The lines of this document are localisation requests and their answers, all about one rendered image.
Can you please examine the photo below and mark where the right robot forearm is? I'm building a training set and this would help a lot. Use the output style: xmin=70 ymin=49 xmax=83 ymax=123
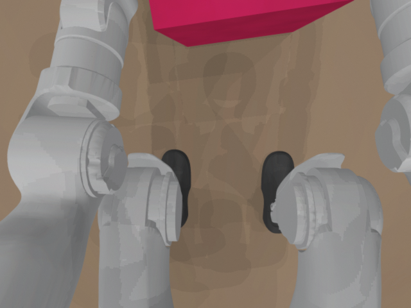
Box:
xmin=370 ymin=0 xmax=411 ymax=95

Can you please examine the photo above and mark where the robot left upper arm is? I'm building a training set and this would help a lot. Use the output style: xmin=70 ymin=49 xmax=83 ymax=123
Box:
xmin=0 ymin=115 xmax=128 ymax=308

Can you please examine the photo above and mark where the left robot thigh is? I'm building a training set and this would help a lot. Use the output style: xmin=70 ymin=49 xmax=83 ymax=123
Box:
xmin=98 ymin=167 xmax=182 ymax=308

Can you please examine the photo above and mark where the right robot shin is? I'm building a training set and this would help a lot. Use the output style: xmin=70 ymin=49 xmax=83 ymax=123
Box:
xmin=270 ymin=153 xmax=383 ymax=237

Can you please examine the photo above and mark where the left robot forearm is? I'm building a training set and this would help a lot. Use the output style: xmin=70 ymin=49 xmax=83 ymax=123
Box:
xmin=7 ymin=0 xmax=138 ymax=175

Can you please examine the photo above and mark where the robot right upper arm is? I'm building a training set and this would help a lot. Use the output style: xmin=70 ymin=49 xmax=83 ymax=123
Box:
xmin=375 ymin=88 xmax=411 ymax=186

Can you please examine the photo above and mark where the carton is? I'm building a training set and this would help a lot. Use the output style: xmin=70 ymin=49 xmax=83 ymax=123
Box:
xmin=149 ymin=0 xmax=354 ymax=47

